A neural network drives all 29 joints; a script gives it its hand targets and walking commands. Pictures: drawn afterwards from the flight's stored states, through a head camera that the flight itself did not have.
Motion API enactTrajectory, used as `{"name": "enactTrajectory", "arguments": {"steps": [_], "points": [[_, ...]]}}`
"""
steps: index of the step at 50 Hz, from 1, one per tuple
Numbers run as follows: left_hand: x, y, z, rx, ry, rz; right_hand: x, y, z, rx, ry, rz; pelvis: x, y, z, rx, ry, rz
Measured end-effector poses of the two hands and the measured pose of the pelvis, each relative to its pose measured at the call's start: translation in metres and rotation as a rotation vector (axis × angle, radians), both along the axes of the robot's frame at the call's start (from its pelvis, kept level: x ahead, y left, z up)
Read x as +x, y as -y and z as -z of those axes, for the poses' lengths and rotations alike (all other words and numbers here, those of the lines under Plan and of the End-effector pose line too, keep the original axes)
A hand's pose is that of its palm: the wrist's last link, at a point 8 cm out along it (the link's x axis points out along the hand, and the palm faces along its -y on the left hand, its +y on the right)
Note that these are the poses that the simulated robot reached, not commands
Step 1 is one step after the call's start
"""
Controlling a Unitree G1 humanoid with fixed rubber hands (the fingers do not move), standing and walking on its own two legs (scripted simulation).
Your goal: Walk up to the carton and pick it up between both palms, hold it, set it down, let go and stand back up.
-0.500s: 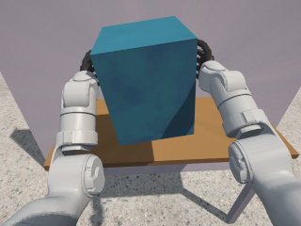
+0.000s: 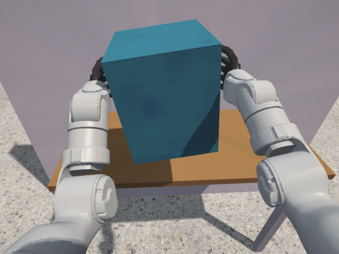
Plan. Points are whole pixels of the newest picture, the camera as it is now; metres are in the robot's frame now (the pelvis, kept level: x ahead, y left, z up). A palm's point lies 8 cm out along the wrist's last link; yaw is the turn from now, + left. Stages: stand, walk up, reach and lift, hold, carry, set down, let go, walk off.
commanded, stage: hold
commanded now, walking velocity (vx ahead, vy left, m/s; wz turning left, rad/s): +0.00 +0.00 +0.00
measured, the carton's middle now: (165, 90) +0.41 +0.00 +0.24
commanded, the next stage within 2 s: set down in 0.50 s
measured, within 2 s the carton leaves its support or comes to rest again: neither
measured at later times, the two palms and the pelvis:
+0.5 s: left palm (98, 86) +0.38 +0.15 +0.27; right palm (231, 77) +0.38 -0.14 +0.29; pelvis +0.00 +0.00 +0.00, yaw +0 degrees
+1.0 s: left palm (95, 85) +0.42 +0.17 +0.26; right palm (219, 87) +0.40 -0.12 +0.26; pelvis +0.01 +0.00 +0.00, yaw +0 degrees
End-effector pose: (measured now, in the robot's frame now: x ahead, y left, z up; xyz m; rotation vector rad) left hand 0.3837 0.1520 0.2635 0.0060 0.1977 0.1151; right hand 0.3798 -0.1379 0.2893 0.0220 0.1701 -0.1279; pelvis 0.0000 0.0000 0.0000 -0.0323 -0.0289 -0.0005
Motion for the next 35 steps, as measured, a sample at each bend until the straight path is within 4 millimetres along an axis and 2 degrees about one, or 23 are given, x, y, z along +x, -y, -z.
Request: {"name": "enactTrajectory", "arguments": {"steps": [28,35], "points": [[-0.002,0.000,-0.007,-0.005,0.005,-0.007,-0.001,0.001,-0.004,-0.001,0.001,-0.005,-0.002,0.000,0.000,0.002,-0.001,0.004],[0.000,-0.007,-0.019,-0.025,0.043,-0.014,0.001,-0.007,-0.013,0.008,0.038,-0.003,0.000,0.001,-0.001,0.006,0.014,0.001]]}}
